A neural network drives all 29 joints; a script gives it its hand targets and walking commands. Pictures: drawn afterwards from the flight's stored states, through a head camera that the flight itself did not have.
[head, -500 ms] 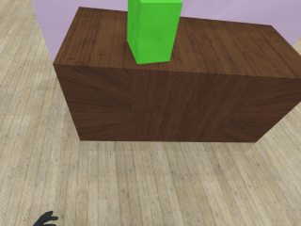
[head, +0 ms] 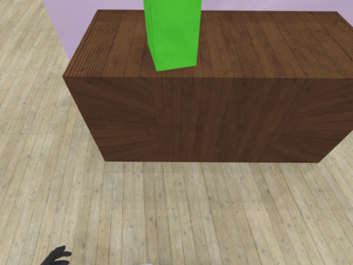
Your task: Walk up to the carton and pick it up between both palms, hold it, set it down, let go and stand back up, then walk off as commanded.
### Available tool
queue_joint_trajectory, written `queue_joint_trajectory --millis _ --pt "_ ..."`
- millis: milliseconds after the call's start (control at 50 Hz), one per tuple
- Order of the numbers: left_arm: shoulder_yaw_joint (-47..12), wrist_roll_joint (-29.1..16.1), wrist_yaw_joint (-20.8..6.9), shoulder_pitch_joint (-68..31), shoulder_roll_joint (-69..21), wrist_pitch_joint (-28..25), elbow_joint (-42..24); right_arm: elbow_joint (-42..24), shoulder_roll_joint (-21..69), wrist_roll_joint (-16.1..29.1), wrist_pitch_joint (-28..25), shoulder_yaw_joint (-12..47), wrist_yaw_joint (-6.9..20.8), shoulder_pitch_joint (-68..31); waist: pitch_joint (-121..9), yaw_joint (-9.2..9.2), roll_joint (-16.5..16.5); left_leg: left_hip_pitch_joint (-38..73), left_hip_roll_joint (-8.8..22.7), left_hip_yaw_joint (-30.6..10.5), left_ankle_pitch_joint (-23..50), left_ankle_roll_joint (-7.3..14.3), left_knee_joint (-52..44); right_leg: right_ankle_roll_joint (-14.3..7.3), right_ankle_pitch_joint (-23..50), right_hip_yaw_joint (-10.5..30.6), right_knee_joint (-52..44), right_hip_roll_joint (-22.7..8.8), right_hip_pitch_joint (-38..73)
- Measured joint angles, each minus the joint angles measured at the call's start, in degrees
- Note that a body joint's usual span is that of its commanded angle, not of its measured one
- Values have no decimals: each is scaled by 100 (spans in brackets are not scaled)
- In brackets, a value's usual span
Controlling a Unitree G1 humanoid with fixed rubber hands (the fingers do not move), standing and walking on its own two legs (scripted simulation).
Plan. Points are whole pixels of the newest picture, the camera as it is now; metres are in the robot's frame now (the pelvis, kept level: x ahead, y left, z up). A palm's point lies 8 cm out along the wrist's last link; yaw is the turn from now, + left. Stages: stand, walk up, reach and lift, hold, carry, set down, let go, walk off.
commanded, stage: walk off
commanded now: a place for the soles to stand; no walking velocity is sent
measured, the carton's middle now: (170, 23) +0.98 +0.05 +0.05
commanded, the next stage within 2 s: stand in 1.96 s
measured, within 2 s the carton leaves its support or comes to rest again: neither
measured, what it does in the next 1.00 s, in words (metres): steps on the spot: left foot, then right foot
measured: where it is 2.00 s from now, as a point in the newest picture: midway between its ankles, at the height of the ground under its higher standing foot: outside the picture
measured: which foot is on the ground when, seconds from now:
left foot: up 0.00-0.12, down 0.14-0.48, up 0.50-0.72, down 0.74-1.00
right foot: down 0.00-0.16, up 0.18-0.44, down 0.46-1.00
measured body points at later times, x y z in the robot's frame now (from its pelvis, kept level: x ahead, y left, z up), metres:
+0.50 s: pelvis -0.05 -0.03 -0.02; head -0.01 -0.02 +0.43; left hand +0.02 +0.30 -0.13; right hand +0.03 -0.38 -0.10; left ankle +0.04 +0.12 -0.73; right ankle -0.09 -0.14 -0.74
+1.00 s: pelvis -0.03 -0.05 -0.01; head -0.02 -0.03 +0.44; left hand +0.03 +0.28 -0.13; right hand +0.08 -0.37 -0.09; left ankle +0.01 +0.09 -0.74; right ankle -0.03 -0.17 -0.74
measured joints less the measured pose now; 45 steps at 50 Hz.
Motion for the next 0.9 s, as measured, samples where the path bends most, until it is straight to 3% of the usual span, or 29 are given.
queue_joint_trajectory --millis 100,160,200,260,320,360,420,460,480,540,600,720,760,800,860,900 --pt "0 0 -40 1 -1 34 -121 0 -4 0 0 0 0 1 -1 -1 -3 151 0 51 192 13 -976 4 28 -121 24 17 -2" --pt "1 0 -33 -17 -2 77 -114 1 -29 0 1 0 0 1 18 -2 -28 473 0 82 1253 76 -1728 55 -108 -126 375 41 -90" --pt "2 1 -4 -24 -4 126 -99 6 -35 0 1 -1 -3 -2 46 -7 -69 490 1 139 1903 76 -1620 61 -539 -128 1181 52 -284" --pt "1 0 -9 -21 -2 232 -68 4 -25 0 22 -1 -4 -2 -10 -7 -57 499 31 110 1661 70 -1509 61 -1098 -75 2819 82 -601" --pt "41 0 -36 129 17 253 -56 -1 -24 0 23 -1 -1 -92 -110 4 35 392 153 10 1724 96 -1603 127 -1148 -30 3681 79 -623" --pt "46 0 -58 315 57 255 -13 -8 -14 0 23 1 18 -236 -207 13 69 226 273 3 1808 101 -1684 144 -1299 -19 3553 67 -551" --pt "47 -1 -80 431 68 185 194 -18 -21 0 24 3 61 -336 -222 24 52 13 331 -3 1945 57 -1777 160 -1649 -4 2042 -75 -78" --pt "49 -1 -46 518 66 66 308 -14 -55 -1 41 2 83 -341 -206 39 47 -212 334 2 1933 -44 -1583 161 -1269 -8 671 -134 316" --pt "47 -1 -17 525 -5 3 401 0 -96 -1 92 0 84 -346 -112 32 178 -304 370 -99 1725 -3 -1319 163 -1034 -83 562 -58 365" --pt "49 0 57 790 -164 -70 618 104 6 0 235 2 83 -346 -247 37 321 -559 221 -171 846 18 -262 153 -952 -140 493 2 442" --pt "49 0 149 855 -177 -131 720 100 91 0 238 3 142 -353 -391 58 398 -579 161 -145 790 18 116 116 -796 -147 122 -8 546" --pt "45 0 216 855 -180 -313 628 95 101 0 223 2 205 -420 -376 49 434 53 162 64 859 23 -1348 119 -769 -158 39 -1 547" --pt "46 0 213 805 -180 -311 620 96 133 0 171 3 206 -434 -282 50 380 345 146 139 1795 48 -1903 127 -820 -155 288 -23 544" --pt "47 0 208 733 -180 -285 627 101 185 0 138 2 205 -415 -191 44 307 588 134 194 1908 37 -1942 128 -511 -158 977 -38 390" --pt "46 -1 184 666 -177 -259 555 125 173 0 139 1 205 -374 -364 51 343 690 204 132 1654 105 -1917 128 -1636 -148 1653 -51 144" --pt "46 -1 150 654 -172 -266 505 121 172 0 139 3 213 -433 -433 60 337 657 229 67 1612 104 -1885 128 -1655 -136 1426 -151 173"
